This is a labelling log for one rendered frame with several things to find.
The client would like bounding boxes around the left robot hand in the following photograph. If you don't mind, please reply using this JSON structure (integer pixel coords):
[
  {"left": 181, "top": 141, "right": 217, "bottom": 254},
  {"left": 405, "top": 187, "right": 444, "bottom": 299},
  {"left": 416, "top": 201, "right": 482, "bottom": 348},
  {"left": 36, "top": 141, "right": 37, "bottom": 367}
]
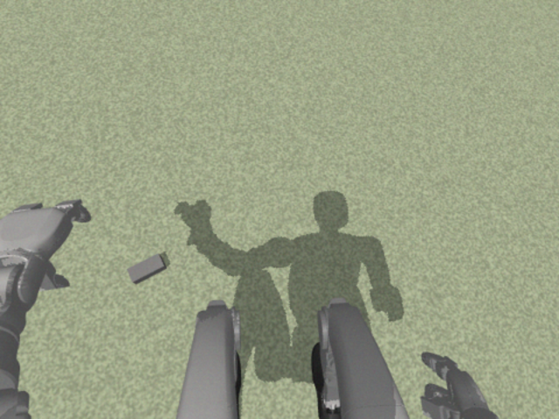
[{"left": 0, "top": 199, "right": 91, "bottom": 292}]

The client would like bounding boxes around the right robot foot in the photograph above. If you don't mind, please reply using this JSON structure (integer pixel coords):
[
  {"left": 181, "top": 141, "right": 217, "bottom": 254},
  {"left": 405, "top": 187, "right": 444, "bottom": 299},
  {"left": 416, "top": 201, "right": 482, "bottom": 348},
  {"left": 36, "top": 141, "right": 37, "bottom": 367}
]
[{"left": 311, "top": 342, "right": 342, "bottom": 419}]

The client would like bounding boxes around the right robot hand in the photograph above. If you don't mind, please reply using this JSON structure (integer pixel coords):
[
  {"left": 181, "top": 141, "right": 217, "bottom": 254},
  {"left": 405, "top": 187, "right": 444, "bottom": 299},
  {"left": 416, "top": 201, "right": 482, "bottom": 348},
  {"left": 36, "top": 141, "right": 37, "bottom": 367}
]
[{"left": 420, "top": 352, "right": 489, "bottom": 419}]

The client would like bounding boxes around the small box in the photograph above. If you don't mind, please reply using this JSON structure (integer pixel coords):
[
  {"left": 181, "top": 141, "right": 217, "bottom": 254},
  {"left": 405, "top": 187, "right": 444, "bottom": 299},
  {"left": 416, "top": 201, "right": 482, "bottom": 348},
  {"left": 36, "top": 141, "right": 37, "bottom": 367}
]
[{"left": 127, "top": 253, "right": 167, "bottom": 284}]

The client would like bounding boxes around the left robot arm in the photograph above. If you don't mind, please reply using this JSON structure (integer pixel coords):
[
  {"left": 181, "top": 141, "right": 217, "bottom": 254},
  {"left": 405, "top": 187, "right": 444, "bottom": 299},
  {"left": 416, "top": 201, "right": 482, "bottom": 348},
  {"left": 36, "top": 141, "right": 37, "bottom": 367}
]
[{"left": 0, "top": 251, "right": 46, "bottom": 419}]

